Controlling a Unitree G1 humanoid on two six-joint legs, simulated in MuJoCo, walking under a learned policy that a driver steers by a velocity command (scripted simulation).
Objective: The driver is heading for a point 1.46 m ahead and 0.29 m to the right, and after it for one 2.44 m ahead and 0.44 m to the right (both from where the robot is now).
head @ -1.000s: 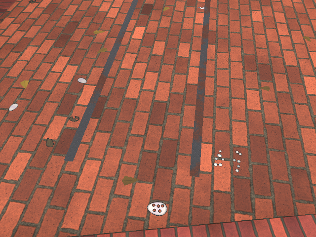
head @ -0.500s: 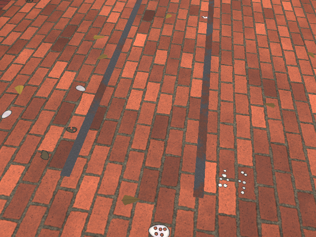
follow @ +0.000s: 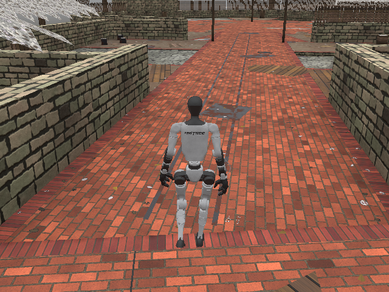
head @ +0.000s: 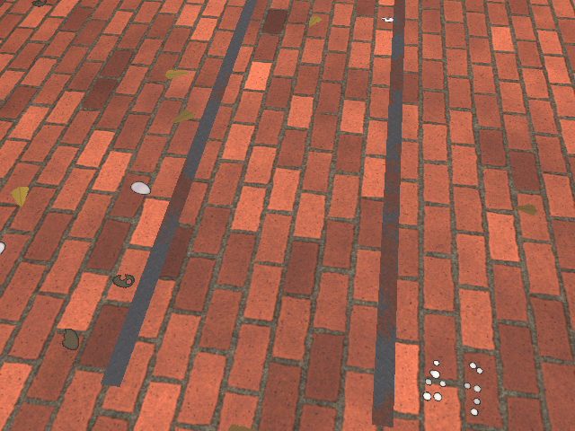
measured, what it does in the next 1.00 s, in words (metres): goes down, turning right: left foot 0.16 m lower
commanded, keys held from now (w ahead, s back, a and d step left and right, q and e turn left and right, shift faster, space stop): w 0.22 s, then w+e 0.78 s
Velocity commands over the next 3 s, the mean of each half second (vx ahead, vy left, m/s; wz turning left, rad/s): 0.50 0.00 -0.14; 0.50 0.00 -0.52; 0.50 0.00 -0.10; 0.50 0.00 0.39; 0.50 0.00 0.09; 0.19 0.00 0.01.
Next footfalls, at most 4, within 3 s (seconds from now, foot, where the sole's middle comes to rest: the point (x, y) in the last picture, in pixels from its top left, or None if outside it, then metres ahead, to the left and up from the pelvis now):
0.56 left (247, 424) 0.53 0.14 -0.92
1.04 right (345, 365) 0.69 -0.12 -0.92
1.60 left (336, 259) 1.04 -0.11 -0.92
2.14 right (397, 191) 1.31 -0.34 -0.92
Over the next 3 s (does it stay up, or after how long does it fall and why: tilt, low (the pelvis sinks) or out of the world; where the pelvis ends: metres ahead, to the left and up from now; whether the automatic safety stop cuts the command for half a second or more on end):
stays up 1.48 -0.24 -0.15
